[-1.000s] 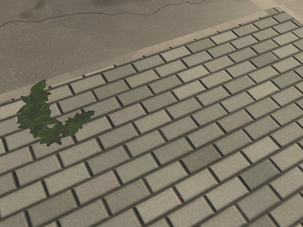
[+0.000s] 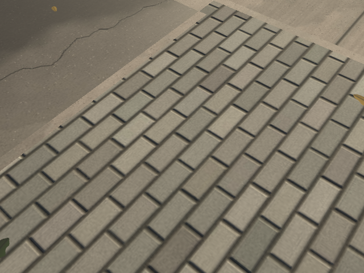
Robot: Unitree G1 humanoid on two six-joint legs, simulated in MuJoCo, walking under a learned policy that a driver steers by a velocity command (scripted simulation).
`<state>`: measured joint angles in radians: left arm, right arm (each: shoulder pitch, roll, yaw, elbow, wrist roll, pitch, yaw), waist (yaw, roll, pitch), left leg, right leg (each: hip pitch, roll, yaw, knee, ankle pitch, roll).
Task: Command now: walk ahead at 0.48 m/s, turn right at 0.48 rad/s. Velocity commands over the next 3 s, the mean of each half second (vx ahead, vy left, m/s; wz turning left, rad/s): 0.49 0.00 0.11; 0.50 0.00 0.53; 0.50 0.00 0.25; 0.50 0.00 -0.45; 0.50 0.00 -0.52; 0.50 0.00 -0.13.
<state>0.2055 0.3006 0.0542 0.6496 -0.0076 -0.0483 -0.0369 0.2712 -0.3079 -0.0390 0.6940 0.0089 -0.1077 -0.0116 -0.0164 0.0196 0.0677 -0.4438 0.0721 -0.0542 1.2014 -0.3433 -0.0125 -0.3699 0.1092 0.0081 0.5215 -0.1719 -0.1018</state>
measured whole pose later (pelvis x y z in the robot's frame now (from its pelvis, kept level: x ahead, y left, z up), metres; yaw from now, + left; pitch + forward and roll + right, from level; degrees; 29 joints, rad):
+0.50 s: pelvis +0.31 +0.05 -0.01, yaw +7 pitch +2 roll +1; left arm 0.33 0.30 0.02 0.79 0.00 -0.08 -0.01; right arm 0.17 -0.29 -0.04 0.63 0.01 -0.08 0.04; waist 0.03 0.00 0.04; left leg -0.44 -0.09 0.01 0.55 -0.16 0.09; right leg -0.25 0.05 0.04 1.16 -0.44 -0.03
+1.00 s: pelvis +0.61 +0.04 +0.01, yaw +25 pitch +1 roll +0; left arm 0.20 0.27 0.04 0.69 0.01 -0.10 -0.01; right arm 0.34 -0.32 -0.06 0.68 0.03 -0.02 -0.01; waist -0.01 0.04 0.01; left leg -0.44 -0.01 -0.08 1.19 -0.38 0.00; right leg -0.32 0.02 -0.01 0.49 -0.19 -0.02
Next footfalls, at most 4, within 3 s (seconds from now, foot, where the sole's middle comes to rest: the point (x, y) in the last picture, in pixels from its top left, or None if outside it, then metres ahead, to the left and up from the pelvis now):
0.40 left None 0.42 0.14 -0.77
0.86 right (198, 197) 0.73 -0.03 -0.77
1.38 left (108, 173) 0.85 0.34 -0.77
1.90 right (139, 107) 1.22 0.23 -0.77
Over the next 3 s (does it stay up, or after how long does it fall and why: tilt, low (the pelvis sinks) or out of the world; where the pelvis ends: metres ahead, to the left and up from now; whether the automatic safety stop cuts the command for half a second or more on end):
stays up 1.62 0.30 0.00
